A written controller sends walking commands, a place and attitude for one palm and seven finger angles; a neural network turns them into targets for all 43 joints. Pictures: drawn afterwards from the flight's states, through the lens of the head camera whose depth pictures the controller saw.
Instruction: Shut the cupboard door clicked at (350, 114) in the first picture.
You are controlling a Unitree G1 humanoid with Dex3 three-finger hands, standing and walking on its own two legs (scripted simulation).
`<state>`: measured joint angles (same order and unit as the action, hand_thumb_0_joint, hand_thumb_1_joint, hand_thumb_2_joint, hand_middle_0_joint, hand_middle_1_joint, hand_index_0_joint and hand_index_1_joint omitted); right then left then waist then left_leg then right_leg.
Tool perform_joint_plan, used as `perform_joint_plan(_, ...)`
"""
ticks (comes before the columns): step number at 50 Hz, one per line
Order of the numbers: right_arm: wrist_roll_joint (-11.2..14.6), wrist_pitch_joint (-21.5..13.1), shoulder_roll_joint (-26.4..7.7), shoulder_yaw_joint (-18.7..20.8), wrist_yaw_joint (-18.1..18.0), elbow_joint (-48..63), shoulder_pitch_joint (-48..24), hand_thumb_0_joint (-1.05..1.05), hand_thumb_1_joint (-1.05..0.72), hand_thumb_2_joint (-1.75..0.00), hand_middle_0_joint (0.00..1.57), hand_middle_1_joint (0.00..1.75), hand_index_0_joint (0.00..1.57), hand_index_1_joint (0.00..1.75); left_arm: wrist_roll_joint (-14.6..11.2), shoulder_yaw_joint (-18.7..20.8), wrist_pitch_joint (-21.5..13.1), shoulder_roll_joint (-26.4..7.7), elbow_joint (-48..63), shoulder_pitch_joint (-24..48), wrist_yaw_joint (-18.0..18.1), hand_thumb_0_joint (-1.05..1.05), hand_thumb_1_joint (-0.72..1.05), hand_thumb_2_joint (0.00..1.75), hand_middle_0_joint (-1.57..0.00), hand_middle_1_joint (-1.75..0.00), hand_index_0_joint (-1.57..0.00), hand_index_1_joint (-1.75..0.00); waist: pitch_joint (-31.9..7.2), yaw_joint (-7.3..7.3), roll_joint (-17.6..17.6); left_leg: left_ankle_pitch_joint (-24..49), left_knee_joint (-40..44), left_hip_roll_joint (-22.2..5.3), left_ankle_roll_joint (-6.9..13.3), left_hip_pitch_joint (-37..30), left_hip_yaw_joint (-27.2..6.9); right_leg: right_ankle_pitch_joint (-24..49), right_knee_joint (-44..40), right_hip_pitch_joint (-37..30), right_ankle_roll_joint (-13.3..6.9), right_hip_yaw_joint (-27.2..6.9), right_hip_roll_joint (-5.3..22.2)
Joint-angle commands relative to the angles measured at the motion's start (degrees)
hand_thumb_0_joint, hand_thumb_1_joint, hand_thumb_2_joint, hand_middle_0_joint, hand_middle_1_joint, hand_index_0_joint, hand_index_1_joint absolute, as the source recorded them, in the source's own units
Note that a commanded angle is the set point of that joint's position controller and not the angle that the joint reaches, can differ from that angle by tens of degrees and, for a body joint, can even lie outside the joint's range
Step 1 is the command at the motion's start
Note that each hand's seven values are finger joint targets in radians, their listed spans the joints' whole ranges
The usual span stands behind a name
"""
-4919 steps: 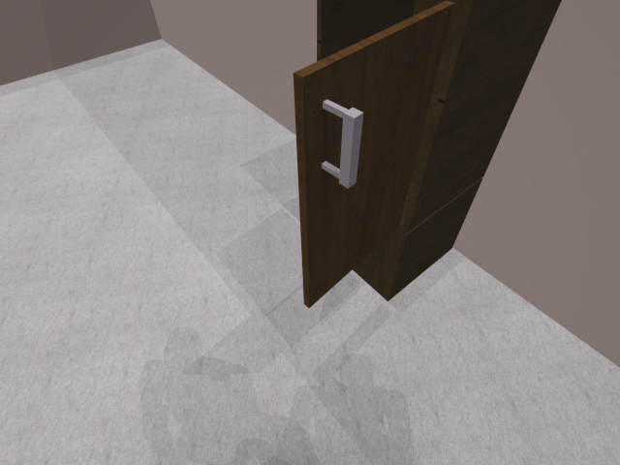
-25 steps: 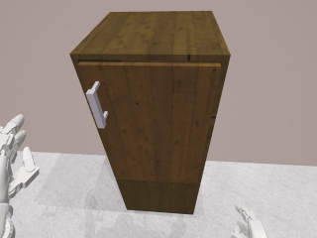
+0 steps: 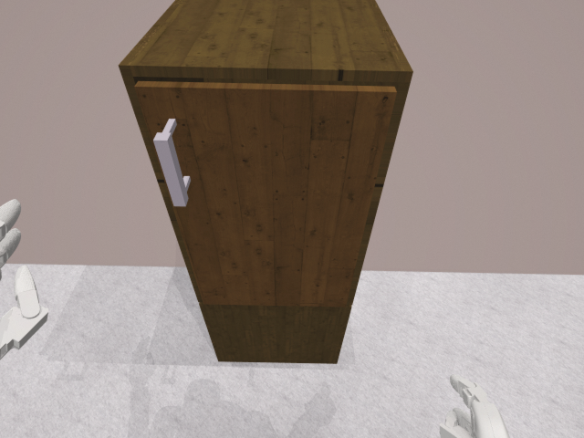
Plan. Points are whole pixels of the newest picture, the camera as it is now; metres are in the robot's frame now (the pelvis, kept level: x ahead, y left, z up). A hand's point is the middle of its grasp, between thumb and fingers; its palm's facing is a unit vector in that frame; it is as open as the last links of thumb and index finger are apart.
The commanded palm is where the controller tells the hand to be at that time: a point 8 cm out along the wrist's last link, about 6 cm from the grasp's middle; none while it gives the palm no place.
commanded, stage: step back with the hand held close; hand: left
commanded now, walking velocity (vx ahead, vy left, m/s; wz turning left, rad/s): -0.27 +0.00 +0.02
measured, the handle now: (175, 163) +0.48 +0.22 +0.13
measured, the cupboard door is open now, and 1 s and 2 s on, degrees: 0 0 0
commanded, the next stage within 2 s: stop stepping back and stand still in 0.78 s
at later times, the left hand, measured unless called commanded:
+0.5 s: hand out of the picture +0.10 +0.30 +0.17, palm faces +0.52 -0.76 -0.38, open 7.4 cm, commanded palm +0.05 +0.33 +0.18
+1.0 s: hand out of the picture +0.01 +0.32 +0.18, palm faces +0.39 -0.86 -0.34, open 7.4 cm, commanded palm -0.02 +0.35 +0.18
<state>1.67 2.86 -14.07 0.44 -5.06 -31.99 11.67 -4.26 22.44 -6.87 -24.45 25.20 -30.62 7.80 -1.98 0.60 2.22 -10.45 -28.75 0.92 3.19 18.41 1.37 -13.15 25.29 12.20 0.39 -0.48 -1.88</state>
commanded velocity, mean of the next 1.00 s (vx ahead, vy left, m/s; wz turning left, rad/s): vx -0.26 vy -0.01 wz -0.03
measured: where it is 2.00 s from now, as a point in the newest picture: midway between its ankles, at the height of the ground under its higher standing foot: outside the picture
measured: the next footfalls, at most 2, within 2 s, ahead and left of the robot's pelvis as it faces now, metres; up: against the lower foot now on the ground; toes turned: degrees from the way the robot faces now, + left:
right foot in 0.88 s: -0.27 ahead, -0.09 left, +0.00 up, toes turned -5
left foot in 1.00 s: -0.03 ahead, +0.11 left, +0.00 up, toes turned -5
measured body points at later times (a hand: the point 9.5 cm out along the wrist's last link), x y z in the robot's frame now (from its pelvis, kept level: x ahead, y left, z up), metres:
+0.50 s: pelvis -0.07 +0.02 -0.02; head -0.09 +0.05 +0.43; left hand +0.07 +0.34 +0.19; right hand +0.09 -0.22 -0.09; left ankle +0.05 +0.08 -0.73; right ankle +0.00 -0.12 -0.74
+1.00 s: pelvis -0.19 +0.07 -0.03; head -0.22 +0.12 +0.42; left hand -0.02 +0.36 +0.20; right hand -0.03 -0.17 -0.08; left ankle -0.07 +0.11 -0.74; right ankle -0.31 -0.08 -0.74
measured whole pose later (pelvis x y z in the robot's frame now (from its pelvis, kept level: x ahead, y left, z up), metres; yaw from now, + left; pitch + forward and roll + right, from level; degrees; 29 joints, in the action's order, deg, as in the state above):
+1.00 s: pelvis -0.19 +0.07 -0.03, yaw -5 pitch -1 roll -5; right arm 0.2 -5.5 -9.4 -1.9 -2.5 -39.0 12.0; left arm -4.4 25.5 -12.8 -28.3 34.8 -27.8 6.1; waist -5.1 2.1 -2.6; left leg -12.1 -42.5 0.6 -1.0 29.5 0.2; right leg -27.5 33.7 4.5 1.6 1.3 -1.3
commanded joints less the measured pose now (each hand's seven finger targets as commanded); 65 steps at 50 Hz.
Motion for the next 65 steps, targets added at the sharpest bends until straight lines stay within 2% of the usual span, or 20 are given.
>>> perform_joint_plan(1, -0.7, -3.8, -7.5, 2.6, -0.6, 9.5, -6.2, 0.0, -0.9, -0.9, 0.2, 0.3, 0.2, 0.3, 0.6, 8.8, -5.0, -11.8, 12.0, 2.4, 1.8, 0.0, 0.9, 0.9, -0.2, -0.3, -0.2, -0.3, -3.1, -0.1, 4.0, -5.4, 8.8, -7.3, 0.2, 1.5, -8.0, -1.6, -3.8, 0.5, -0.5, -3.6, 3.5)
perform_joint_plan(9, -1.1, -6.7, -7.4, 2.7, -0.7, 9.3, -4.3, 0.0, -0.9, -0.9, 0.2, 0.3, 0.2, 0.3, 2.4, 9.5, -7.7, -9.8, 13.4, 4.3, 1.9, 0.0, 0.9, 0.9, -0.2, -0.3, -0.2, -0.3, -1.8, -0.16, 7.3, -28.7, 16.7, -11.2, 2.8, 21.4, -14.6, -3.9, 8.2, -11.4, -0.3, -1.7, -0.1)
perform_joint_plan(22, -2.0, -8.0, -4.8, 2.4, 0.5, 4.3, -1.7, 0.0, -0.9, -0.9, 0.2, 0.3, 0.2, 0.3, 2.3, 7.1, -9.1, -9.8, 13.5, 7.3, 3.8, 0.0, 0.9, 0.9, -0.2, -0.3, -0.2, -0.3, -2.5, -2.43, -8.4, -9.9, -11.8, -3.1, -2.5, -2.7, -6.5, -10.6, -8.1, 20.2, -7.0, -13.9, 14.5)
perform_joint_plan(25, -1.4, -8.2, -6.2, 2.4, -0.1, 5.4, -2.7, 0.0, -0.9, -0.9, 0.2, 0.3, 0.2, 0.3, 2.3, 8.2, -9.6, -11.0, 14.5, 8.4, 3.9, 0.0, 0.9, 0.9, -0.2, -0.3, -0.2, -0.3, 1.0, -2.49, -1.3, -20.8, -0.2, -7.1, -0.6, 0.0, -12.5, -22.2, -2.3, 24.1, -3.2, -6.8, 6.7)
perform_joint_plan(28, -2.8, -9.6, -6.4, 2.8, -0.5, 6.3, -4.9, 0.0, -0.9, -0.9, 0.2, 0.3, 0.2, 0.3, 2.7, 11.0, -10.1, -12.1, 18.2, 10.2, 3.2, 0.0, 0.9, 0.9, -0.2, -0.3, -0.2, -0.3, -3.7, -0.8, 16.5, -37.1, 25.5, -21.1, 3.9, 25.1, -28.6, -13.3, 38.2, -2.5, -0.1, -1.7, -5.0)
perform_joint_plan(31, -2.6, -11.1, -6.3, 4.2, 1.1, 5.1, -5.6, 0.0, -0.9, -0.9, 0.2, 0.3, 0.2, 0.3, 1.0, 13.2, -11.2, -14.5, 20.6, 7.7, 2.3, 0.0, 0.9, 0.9, -0.2, -0.3, -0.2, -0.3, -10.1, 0.39, 5.9, -23.9, 19.3, -18.4, 1.5, 10.0, -18.8, -15.8, 38.7, 3.5, -0.2, -1.1, -5.0)
perform_joint_plan(39, -3.0, -12.5, -4.0, 2.6, 2.8, 1.2, -2.7, 0.0, -0.9, -0.9, 0.2, 0.3, 0.2, 0.3, -1.2, 7.3, -9.9, -10.0, 19.3, 6.9, 0.8, 0.0, 0.9, 0.9, -0.2, -0.3, -0.2, -0.3, -12.1, -0.39, 14.3, -16.0, 24.4, -14.0, -9.1, -5.4, -9.4, -22.2, 7.4, -0.6, -3.0, 6.1, -5.6)
perform_joint_plan(41, -3.5, -11.7, -3.7, 3.1, 3.1, 0.0, -1.7, 0.0, -0.9, -0.9, 0.2, 0.3, 0.2, 0.3, -1.1, 10.1, -10.4, -13.3, 18.8, 6.4, 0.8, 0.0, 0.9, 0.9, -0.2, -0.3, -0.2, -0.3, -14.1, -0.29, 9.7, -6.5, 16.4, -11.2, -12.1, -10.2, -5.4, -17.7, -7.8, -1.1, -5.5, 2.9, -1.4)
perform_joint_plan(43, -2.4, -10.9, -2.4, 2.4, 2.5, -1.8, -1.8, 0.0, -0.9, -0.9, 0.2, 0.3, 0.2, 0.3, -0.8, 9.2, -11.9, -13.9, 19.2, 9.4, 0.8, 0.0, 0.9, 0.9, -0.2, -0.3, -0.2, -0.3, -9.1, -1.38, -8.6, -3.3, -15.6, -5.1, -8.9, -17.9, -1.4, -5.8, -18.6, 17.4, -9.0, -9.3, 15.5)
perform_joint_plan(46, -3.0, -12.5, -2.7, 0.7, 3.1, 0.8, -6.8, 0.0, -0.9, -0.9, 0.2, 0.3, 0.2, 0.3, -0.2, 12.6, -11.1, -17.9, 19.1, 12.8, 0.2, 0.0, 0.9, 0.9, -0.2, -0.3, -0.2, -0.3, -8.1, -0.48, -13.0, -15.1, -33.4, -2.7, -6.8, -1.6, -5.5, 10.9, -7.4, 11.3, -12.7, -6.7, 21.8)
perform_joint_plan(48, -0.3, -10.7, -4.5, 2.5, 0.9, 1.7, -3.5, 0.0, -0.9, -0.9, 0.2, 0.3, 0.2, 0.3, -0.8, 8.9, -6.0, -11.6, 14.3, 10.0, -0.9, 0.0, 0.9, 0.9, -0.2, -0.3, -0.2, -0.3, -0.4, -4.53, -10.5, 0.4, -12.5, -3.5, -3.7, -6.6, -6.7, 7.7, 5.9, 12.3, -6.3, 1.6, 11.7)
perform_joint_plan(50, -1.4, -11.1, -6.8, 1.6, 0.7, 3.7, -5.5, 0.0, -0.9, -0.9, 0.2, 0.3, 0.2, 0.3, -1.2, 9.0, -4.4, -12.1, 14.8, 11.6, -1.1, 0.0, 0.9, 0.9, -0.2, -0.3, -0.2, -0.3, 1.0, -2.42, 23.2, 7.5, 13.1, -12.6, 0.7, -3.2, -25.9, -17.6, 25.0, 11.1, -0.2, 3.3, -3.4)
perform_joint_plan(51, -1.8, -12.4, -5.9, 1.2, 1.1, 3.5, -5.7, 0.0, -0.9, -0.9, 0.2, 0.3, 0.2, 0.3, -0.4, 9.2, -4.9, -13.9, 14.6, 15.6, -0.9, 0.0, 0.9, 0.9, -0.2, -0.3, -0.2, -0.3, 4.8, -2.46, 23.4, -9.7, 19.7, -14.5, 0.4, 3.6, -31.1, -22.9, 30.0, 8.6, -0.9, -2.1, -3.0)
perform_joint_plan(53, -1.5, -12.9, -5.7, 1.1, 1.3, 3.8, -5.5, 0.0, -0.9, -0.9, 0.2, 0.3, 0.2, 0.3, 0.0, 10.7, -5.6, -14.5, 14.0, 15.3, 0.1, 0.0, 0.9, 0.9, -0.2, -0.3, -0.2, -0.3, 1.9, -0.39, 15.9, -41.7, 29.2, -14.3, -6.7, 11.4, -30.3, -19.8, 30.4, 2.6, -1.5, 0.2, -5.1)
perform_joint_plan(57, -3.0, -12.5, -4.1, 3.3, 3.0, 6.0, -5.8, 0.0, -0.9, -0.9, 0.2, 0.3, 0.2, 0.3, -1.0, 11.5, -5.9, -12.8, 23.3, -0.5, -0.5, 0.0, 0.9, 0.9, -0.2, -0.3, -0.2, -0.3, -7.9, 2.28, 19.6, -25.8, 28.6, -4.8, -18.7, 17.6, -6.5, -18.2, 18.0, -20.0, -3.5, 10.4, -9.9)
perform_joint_plan(59, -1.1, -11.1, -2.8, 2.5, 3.9, 5.6, -3.0, 0.0, -0.9, -0.9, 0.2, 0.3, 0.2, 0.3, 0.8, 11.8, -6.4, -14.2, 24.1, -9.8, 0.0, 0.0, 0.9, 0.9, -0.2, -0.3, -0.2, -0.3, -7.5, 1.83, -0.2, -22.6, -7.9, 2.6, -9.7, 16.4, 5.9, -19.7, 0.4, -14.7, -8.4, 0.6, 1.1)
perform_joint_plan(60, -0.2, -9.8, -3.3, 3.8, 3.5, 5.3, -3.1, 0.0, -0.9, -0.9, 0.2, 0.3, 0.2, 0.3, 0.6, 12.0, -6.0, -14.2, 25.3, -9.8, -0.1, 0.0, 0.9, 0.9, -0.2, -0.3, -0.2, -0.3, -2.4, 1.25, -19.0, -18.2, -39.0, 4.7, -6.9, 12.9, 0.4, -26.6, -13.0, 8.4, -12.6, -21.1, 17.8)
perform_joint_plan(61, -0.8, -9.4, -5.0, 4.4, 2.7, 4.4, -2.7, 0.0, -0.9, -0.9, 0.2, 0.3, 0.2, 0.3, 0.5, 13.4, -6.6, -14.4, 26.1, -5.2, 0.2, 0.0, 0.9, 0.9, -0.2, -0.3, -0.2, -0.3, 1.3, -1.03, -16.3, -15.4, -49.2, 2.2, -5.1, 16.6, -5.7, -30.3, -18.6, 18.4, -15.3, -28.6, 23.3)
perform_joint_plan(63, -3.0, -8.9, -3.2, 2.2, 2.9, 2.8, -2.9, 0.0, -0.9, -0.9, 0.2, 0.3, 0.2, 0.3, -0.1, 20.1, -9.3, -22.7, 22.7, 8.0, -0.2, 0.0, 0.9, 0.9, -0.2, -0.3, -0.2, -0.3, -1.8, -5.18, -9.0, -10.1, -54.2, -5.5, -5.1, 8.2, -3.5, -20.8, -12.1, 28.0, -11.8, -11.7, 21.1)
perform_joint_plan(65, -2.0, -9.4, -3.9, 2.7, 0.9, 3.9, -3.2, 0.0, -0.9, -0.9, 0.2, 0.3, 0.2, 0.3, 1.8, 15.0, -7.4, -15.1, 10.5, 7.6, 1.3, 0.0, 0.9, 0.9, -0.2, -0.3, -0.2, -0.3, -0.7, -3.27, -8.3, -12.6, -36.2, -4.9, -2.9, 11.2, 0.4, -41.5, -14.6, 19.1, -9.7, -15.2, 17.1)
